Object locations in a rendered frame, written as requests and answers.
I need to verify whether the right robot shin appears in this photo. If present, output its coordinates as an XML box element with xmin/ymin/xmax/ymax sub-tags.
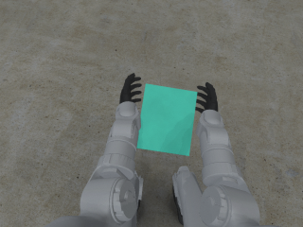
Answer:
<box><xmin>176</xmin><ymin>166</ymin><xmax>197</xmax><ymax>215</ymax></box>

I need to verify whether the robot left hand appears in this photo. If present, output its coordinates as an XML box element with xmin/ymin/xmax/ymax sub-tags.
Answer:
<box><xmin>119</xmin><ymin>73</ymin><xmax>142</xmax><ymax>104</ymax></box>

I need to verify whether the robot right hand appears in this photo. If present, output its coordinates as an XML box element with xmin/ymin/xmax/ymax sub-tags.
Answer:
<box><xmin>195</xmin><ymin>82</ymin><xmax>218</xmax><ymax>113</ymax></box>

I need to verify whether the left robot upper arm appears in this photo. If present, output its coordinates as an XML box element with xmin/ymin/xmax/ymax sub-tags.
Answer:
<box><xmin>45</xmin><ymin>176</ymin><xmax>137</xmax><ymax>227</ymax></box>

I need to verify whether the left robot forearm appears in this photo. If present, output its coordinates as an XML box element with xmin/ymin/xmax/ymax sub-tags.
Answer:
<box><xmin>81</xmin><ymin>101</ymin><xmax>141</xmax><ymax>196</ymax></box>

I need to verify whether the right robot foot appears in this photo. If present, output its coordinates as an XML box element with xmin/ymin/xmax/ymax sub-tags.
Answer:
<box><xmin>172</xmin><ymin>186</ymin><xmax>184</xmax><ymax>225</ymax></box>

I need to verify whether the right robot forearm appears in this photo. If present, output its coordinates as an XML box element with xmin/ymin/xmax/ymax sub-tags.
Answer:
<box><xmin>196</xmin><ymin>110</ymin><xmax>253</xmax><ymax>196</ymax></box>

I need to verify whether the carton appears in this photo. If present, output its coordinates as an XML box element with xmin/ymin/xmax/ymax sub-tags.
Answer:
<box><xmin>136</xmin><ymin>83</ymin><xmax>198</xmax><ymax>156</ymax></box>

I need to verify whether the right robot upper arm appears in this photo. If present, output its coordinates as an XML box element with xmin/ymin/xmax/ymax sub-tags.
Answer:
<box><xmin>199</xmin><ymin>183</ymin><xmax>280</xmax><ymax>227</ymax></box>

